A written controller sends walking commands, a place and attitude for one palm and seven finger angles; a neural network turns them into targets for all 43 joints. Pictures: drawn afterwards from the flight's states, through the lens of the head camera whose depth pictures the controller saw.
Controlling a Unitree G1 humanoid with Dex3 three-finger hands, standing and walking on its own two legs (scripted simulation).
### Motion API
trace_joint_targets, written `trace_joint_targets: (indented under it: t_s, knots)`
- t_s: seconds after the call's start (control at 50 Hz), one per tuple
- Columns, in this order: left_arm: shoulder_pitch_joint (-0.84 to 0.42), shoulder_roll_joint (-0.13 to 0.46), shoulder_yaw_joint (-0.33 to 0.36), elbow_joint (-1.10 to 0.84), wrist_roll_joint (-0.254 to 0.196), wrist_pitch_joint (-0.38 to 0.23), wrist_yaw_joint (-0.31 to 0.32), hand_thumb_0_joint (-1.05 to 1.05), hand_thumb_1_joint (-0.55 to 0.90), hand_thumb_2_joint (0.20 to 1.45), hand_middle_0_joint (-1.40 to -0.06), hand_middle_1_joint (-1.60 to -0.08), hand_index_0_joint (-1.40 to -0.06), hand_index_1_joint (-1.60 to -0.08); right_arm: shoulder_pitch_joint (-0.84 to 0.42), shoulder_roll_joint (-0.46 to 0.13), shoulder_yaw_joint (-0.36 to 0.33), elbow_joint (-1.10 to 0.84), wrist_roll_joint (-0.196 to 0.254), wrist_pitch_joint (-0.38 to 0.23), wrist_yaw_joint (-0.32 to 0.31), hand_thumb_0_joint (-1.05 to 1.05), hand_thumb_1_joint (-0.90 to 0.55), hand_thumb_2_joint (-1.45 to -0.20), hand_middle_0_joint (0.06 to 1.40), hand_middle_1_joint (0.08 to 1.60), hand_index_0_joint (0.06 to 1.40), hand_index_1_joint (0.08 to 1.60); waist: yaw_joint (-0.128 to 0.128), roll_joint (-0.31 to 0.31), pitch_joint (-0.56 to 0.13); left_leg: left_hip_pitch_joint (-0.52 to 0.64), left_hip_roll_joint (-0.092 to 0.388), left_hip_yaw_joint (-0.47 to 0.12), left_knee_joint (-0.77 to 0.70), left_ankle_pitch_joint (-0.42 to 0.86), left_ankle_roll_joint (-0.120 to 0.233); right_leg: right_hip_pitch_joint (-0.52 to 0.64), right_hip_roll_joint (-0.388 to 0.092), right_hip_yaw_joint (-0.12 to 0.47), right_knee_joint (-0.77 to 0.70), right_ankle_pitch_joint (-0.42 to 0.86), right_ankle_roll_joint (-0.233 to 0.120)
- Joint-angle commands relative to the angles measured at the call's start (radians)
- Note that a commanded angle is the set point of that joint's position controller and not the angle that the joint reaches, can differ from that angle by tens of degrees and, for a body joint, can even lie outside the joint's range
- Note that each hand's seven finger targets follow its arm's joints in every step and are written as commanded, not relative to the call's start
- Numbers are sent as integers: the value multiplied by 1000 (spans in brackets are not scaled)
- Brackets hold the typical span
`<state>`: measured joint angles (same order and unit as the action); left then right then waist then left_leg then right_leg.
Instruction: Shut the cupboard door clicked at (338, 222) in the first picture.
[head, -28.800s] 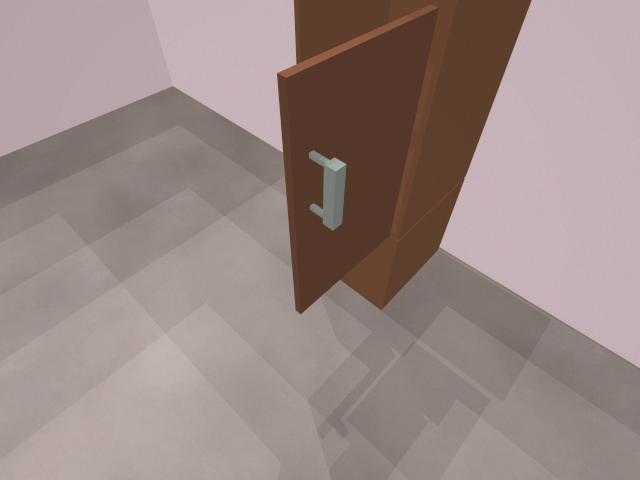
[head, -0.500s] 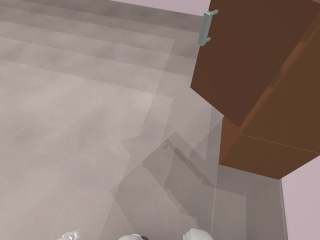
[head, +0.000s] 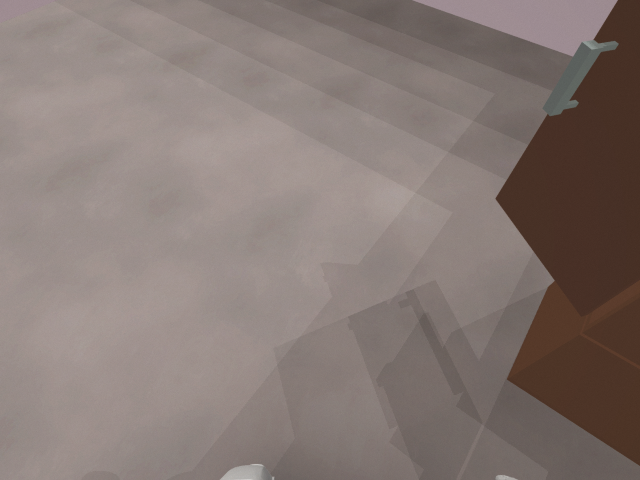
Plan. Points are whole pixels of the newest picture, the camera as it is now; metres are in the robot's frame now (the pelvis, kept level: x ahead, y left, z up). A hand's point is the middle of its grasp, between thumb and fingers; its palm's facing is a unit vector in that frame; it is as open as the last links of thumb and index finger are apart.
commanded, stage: walk to a spot facing it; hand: left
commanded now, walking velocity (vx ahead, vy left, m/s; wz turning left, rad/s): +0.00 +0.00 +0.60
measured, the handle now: (580, 78) +0.77 -0.44 +0.06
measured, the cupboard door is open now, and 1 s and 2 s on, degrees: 54 54 54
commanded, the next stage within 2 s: turn to face it in 1.34 s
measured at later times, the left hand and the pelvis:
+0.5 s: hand out of the picture +0.01 +0.18 -0.14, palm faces +0.35 -0.90 -0.24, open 7.4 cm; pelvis +0.05 -0.01 +0.02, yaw +20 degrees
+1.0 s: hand (101, 414) +0.20 +0.32 -0.13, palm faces +0.52 -0.83 -0.23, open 7.4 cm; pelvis +0.20 +0.08 +0.02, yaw +32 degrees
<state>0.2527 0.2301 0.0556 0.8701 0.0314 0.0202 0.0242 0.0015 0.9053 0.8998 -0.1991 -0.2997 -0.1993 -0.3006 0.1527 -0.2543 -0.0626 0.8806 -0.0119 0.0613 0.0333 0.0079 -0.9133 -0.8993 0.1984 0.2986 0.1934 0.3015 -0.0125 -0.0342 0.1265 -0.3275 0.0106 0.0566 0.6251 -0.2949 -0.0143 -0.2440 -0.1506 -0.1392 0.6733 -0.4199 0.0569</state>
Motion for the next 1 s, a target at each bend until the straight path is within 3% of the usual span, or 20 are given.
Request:
trace_joint_targets:
  t_s: [0.0, 0.02, 0.06, 0.16, 0.22, 0.24, 0.26, 0.28, 0.3, 0.34, 0.38, 0.54, 0.58, 0.6, 0.62, 0.64, 0.66, 0.7, 0.76, 0.98]
  knots:
    - [-26, 112, 22, -126, -9, 1, 5, 0, 900, 900, -200, -300, -200, -300, 208, -264, -63, -29, -14, -29, -26, 0, -900, -900, 200, 300, 200, 300, -96, 233, -279, 378, 410, -468, -201, 725, 253, -330, 41, 82, 441, -254, 11]
    - [-90, 107, 26, -125, -9, 8, 12, 0, 900, 900, -200, -300, -200, -300, 209, -245, -59, -21, -17, -34, -40, 0, -900, -900, 200, 300, 200, 300, -102, 274, -256, 321, 351, -461, -210, 645, 240, -347, 36, 128, 479, -205, 7]
    - [-98, 114, 35, -108, -12, 12, 5, 0, 900, 900, -200, -300, -200, -300, 93, -188, -41, -46, -21, -32, -51, 0, -900, -900, 200, 300, 200, 300, -54, 237, -171, 192, 266, -376, -226, 487, 199, -324, 38, 151, 467, -94, 8]
    - [-21, 81, 32, -79, -10, 5, -18, 0, 900, 900, -200, -300, -200, -300, 16, -182, -38, -72, -28, -29, -47, 0, -900, -900, 200, 300, 200, 300, -15, 205, -179, 79, 183, -373, -266, 9, 164, -139, 110, 83, 132, -53, -2]
    - [158, 114, 47, -28, 4, -13, -28, 0, 900, 900, -200, -300, -200, -300, -63, -154, -37, -98, -18, -21, -39, 0, -900, -900, 200, 300, 200, 300, 80, 85, -124, -258, 60, -313, -162, -376, 99, 206, 124, 66, -169, 5, -14]
    - [221, 190, 67, -26, 21, -25, -18, 0, 900, 900, -200, -300, -200, -300, -65, -82, -24, -120, -7, -23, -33, 0, -900, -900, 200, 300, 200, 300, 119, -167, -106, -475, -66, -177, 142, -394, 36, 317, -100, 363, -405, -296, -90]
    - [206, 240, 63, -41, 10, -23, -9, 0, 900, 900, -200, -300, -200, -300, -110, -51, -18, -145, -13, -31, -27, 0, -900, -900, 200, 300, 200, 300, 130, -290, -47, -514, -97, -101, 460, -330, 7, 197, -319, 655, -566, -424, -176]
    - [147, 229, 66, -60, 1, -32, -2, 0, 900, 900, -200, -300, -200, -300, -95, -84, -27, -150, -19, -27, -18, 0, -900, -900, 200, 300, 200, 300, 71, -172, -45, -473, -25, -150, 600, -254, 6, 106, -359, 677, -588, -446, -212]
    - [74, 203, 65, -69, 3, -46, 1, 0, 900, 900, -200, -300, -200, -300, -86, -83, -34, -131, -22, -31, -12, 0, -900, -900, 200, 300, 200, 300, 41, -173, -36, -467, 13, -172, 652, -183, 4, 67, -320, 627, -569, -392, -208]
    - [0, 135, 47, -66, 2, -65, -3, 0, 900, 900, -200, -300, -200, -300, -53, -69, -32, -95, -24, -30, 7, 0, -900, -900, 200, 300, 200, 300, -2, -112, -27, -395, 51, -122, 637, -43, -12, 45, -225, 314, -504, -101, -167]
    - [36, 124, 49, -38, 3, -76, -3, 0, 900, 900, -200, -300, -200, -300, -52, -29, -22, -84, -15, -32, 17, 0, -900, -900, 200, 300, 200, 300, 9, -109, -54, -357, 50, -61, 513, -31, -15, 131, -187, 148, -457, 149, -151]
    - [177, 166, 61, 40, 4, -79, -10, 0, 900, 900, -200, -300, -200, -300, -147, 1, 6, -114, -13, -60, 32, 0, -900, -900, 200, 300, 200, 300, 73, -142, -73, -201, 24, 74, 60, -74, 34, 285, -240, -27, -321, 542, -132]
    - [143, 184, 63, 44, -2, -78, -15, 0, 900, 900, -200, -300, -200, -300, -16, -34, -5, -80, -20, -71, 23, 0, -900, -900, 200, 300, 200, 300, -3, -109, -140, 52, -40, 127, -64, -28, 58, 205, -202, -112, -132, 636, -98]
    - [138, 177, 57, 33, -10, -76, -20, 0, 900, 900, -200, -300, -200, -300, 123, -92, -20, -44, -25, -75, 13, 0, -900, -900, 200, 300, 200, 300, -71, -20, -221, 312, -22, 86, -138, 27, 79, 61, -172, -147, 87, 567, -66]
    - [133, 109, 52, -14, -17, -71, -37, 0, 900, 900, -200, -300, -200, -300, 263, -238, -60, -15, -35, -81, -3, 0, -900, -900, 200, 300, 200, 300, -139, 287, -320, 585, 274, -377, -187, 10, 200, -294, -26, -150, 416, 52, -1]
    - [-7, 103, 31, -91, -11, -69, -39, 0, 900, 900, -200, -300, -200, -300, 372, -296, -70, 19, -21, -77, -19, 0, -900, -900, 200, 300, 200, 300, -187, 274, -322, 636, 421, -595, -293, 132, 286, -500, 31, -3, 583, -195, -9]
    - [-78, 105, 39, -109, -7, -68, -29, 0, 900, 900, -200, -300, -200, -300, 349, -284, -61, 28, -19, -80, -25, 0, -900, -900, 200, 300, 200, 300, -169, 151, -262, 488, 428, -541, -313, 25, 276, -508, 9, 77, 631, -152, -26]
    - [-72, 82, 44, -68, -2, -56, -34, 0, 900, 900, -200, -300, -200, -300, 189, -176, -32, -14, -19, -88, -40, 0, -900, -900, 200, 300, 200, 300, -94, 188, -122, 233, 334, -424, -371, -133, 219, -472, -40, 129, 576, -14, -23]
    - [24, 56, 43, -10, 3, -37, -48, 0, 900, 900, -200, -300, -200, -300, 112, -115, -9, -16, -18, -110, -47, 0, -900, -900, 200, 300, 200, 300, -16, 185, -102, 142, 240, -285, -401, -40, 197, -381, -13, 111, 455, 112, -12]
    - [-79, 58, 40, -60, -1, -53, -61, 0, 900, 900, -200, -300, -200, -300, 154, -97, -23, 62, -18, -112, -40, 0, -900, -900, 200, 300, 200, 300, 16, 122, -36, 59, 195, -227, -360, -30, 199, -96, 82, 62, -43, 257, -11]
